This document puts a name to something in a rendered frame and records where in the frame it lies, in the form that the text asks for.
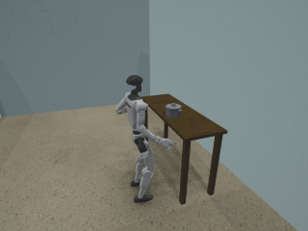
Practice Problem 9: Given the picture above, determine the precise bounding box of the robot left foot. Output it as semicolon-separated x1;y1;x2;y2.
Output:
131;179;141;187

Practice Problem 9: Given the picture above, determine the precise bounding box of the right robot forearm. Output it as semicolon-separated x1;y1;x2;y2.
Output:
139;126;163;144

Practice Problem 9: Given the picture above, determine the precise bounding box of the robot right upper arm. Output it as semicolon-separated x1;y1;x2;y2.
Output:
135;100;146;132

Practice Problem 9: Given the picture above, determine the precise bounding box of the pot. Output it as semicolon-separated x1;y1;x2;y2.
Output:
165;106;183;118

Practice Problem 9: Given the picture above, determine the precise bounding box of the table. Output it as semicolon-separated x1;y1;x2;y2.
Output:
141;93;228;205

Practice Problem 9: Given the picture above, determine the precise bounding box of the robot left upper arm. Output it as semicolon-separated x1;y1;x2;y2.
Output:
115;92;131;115

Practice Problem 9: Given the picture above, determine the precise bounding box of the robot right hand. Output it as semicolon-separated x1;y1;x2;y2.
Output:
160;139;176;150

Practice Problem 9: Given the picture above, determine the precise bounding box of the left robot thigh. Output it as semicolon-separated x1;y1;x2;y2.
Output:
137;138;146;164

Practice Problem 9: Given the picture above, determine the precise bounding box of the lid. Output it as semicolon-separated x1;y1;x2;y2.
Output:
166;104;182;110

